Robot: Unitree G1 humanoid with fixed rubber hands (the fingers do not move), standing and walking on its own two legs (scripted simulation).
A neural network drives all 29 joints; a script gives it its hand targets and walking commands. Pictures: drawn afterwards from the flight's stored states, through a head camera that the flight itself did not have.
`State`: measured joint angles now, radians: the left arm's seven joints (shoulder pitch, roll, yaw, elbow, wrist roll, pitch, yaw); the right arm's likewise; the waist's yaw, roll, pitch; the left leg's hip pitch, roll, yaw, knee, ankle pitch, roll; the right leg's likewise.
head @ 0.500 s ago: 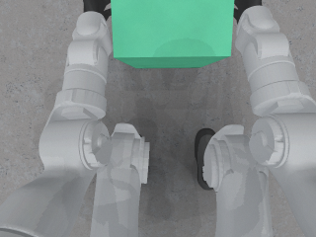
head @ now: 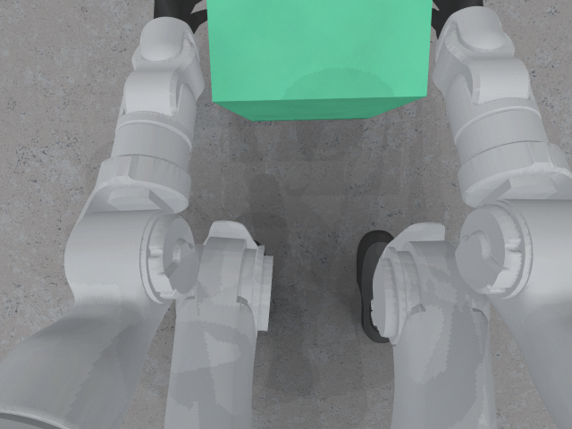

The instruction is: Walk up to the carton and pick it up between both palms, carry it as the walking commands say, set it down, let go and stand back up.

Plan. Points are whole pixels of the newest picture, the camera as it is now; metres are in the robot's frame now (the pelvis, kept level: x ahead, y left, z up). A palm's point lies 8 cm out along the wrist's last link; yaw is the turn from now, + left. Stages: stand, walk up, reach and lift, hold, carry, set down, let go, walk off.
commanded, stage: set down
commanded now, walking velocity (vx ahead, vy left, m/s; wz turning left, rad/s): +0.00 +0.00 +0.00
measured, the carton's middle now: (312, 39) +0.54 +0.00 -0.23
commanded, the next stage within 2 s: let go in 1.74 s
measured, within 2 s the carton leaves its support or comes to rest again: neither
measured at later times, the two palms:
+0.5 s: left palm (155, 13) +0.55 +0.16 -0.16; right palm out of the picture +0.55 -0.18 -0.16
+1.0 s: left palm out of the picture +0.55 +0.17 -0.02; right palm out of the picture +0.55 -0.19 -0.02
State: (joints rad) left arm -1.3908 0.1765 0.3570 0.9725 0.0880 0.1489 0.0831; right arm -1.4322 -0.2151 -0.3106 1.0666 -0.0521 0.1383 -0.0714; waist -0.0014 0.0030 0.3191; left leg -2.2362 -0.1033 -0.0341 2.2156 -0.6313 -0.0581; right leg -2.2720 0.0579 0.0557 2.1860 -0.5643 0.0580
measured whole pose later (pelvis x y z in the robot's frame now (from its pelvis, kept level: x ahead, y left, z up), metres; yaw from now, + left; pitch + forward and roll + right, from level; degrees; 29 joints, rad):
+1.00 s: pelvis -0.02 +0.00 +0.11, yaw -1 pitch +29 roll +0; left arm -1.45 0.35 0.14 0.80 -0.17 0.25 0.17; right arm -1.47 -0.37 -0.17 0.85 0.16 0.24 -0.14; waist 0.01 -0.01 0.52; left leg -1.83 -0.08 -0.05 1.88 -0.56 -0.04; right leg -1.86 0.05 0.05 1.85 -0.50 0.04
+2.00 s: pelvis +0.05 -0.01 +0.33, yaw -1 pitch +37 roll +0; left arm -0.92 0.19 0.29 0.76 0.14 0.17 0.04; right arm -0.94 -0.17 -0.31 0.77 -0.18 0.18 -0.04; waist 0.00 -0.02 0.06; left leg -1.26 -0.04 -0.07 0.91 -0.29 -0.03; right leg -1.29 0.03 0.06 0.88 -0.24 0.02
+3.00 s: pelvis +0.11 -0.01 +0.40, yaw -1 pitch -5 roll +0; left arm 0.20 0.19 0.04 0.44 0.05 0.14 -0.07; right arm 0.21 -0.20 -0.04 0.40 -0.03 0.15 0.09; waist -0.01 0.01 0.13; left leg -0.07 -0.01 -0.08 0.45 -0.29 -0.01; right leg -0.10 0.02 0.05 0.44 -0.25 0.00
